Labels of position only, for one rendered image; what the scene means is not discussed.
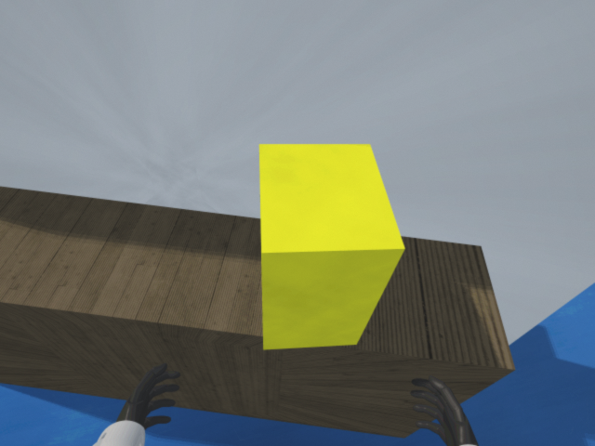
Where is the robot left forearm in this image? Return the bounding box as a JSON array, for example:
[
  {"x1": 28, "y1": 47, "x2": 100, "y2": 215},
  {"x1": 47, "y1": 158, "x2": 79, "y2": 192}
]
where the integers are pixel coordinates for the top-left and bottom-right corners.
[{"x1": 93, "y1": 420, "x2": 145, "y2": 446}]

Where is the left robot hand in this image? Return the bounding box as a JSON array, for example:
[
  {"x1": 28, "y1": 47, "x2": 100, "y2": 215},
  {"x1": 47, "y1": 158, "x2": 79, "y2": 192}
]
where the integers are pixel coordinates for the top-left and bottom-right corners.
[{"x1": 115, "y1": 363, "x2": 180, "y2": 430}]

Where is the right robot hand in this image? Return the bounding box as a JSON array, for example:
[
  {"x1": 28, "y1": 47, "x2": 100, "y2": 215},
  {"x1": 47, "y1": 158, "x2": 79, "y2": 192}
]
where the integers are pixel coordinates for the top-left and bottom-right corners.
[{"x1": 411, "y1": 375, "x2": 479, "y2": 446}]

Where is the carton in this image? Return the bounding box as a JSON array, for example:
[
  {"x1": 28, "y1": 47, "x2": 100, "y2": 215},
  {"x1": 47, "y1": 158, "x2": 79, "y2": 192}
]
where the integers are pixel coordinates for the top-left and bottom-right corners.
[{"x1": 259, "y1": 144, "x2": 405, "y2": 350}]

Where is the pedestal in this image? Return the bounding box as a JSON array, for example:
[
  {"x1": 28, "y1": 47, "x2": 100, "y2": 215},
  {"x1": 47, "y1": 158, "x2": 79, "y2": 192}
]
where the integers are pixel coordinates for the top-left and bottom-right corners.
[{"x1": 0, "y1": 187, "x2": 515, "y2": 438}]

